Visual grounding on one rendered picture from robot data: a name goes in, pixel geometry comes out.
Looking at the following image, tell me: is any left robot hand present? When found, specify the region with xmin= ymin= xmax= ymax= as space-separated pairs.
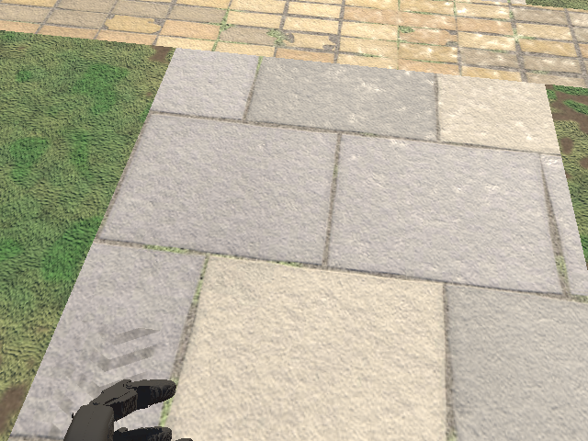
xmin=63 ymin=379 xmax=193 ymax=441

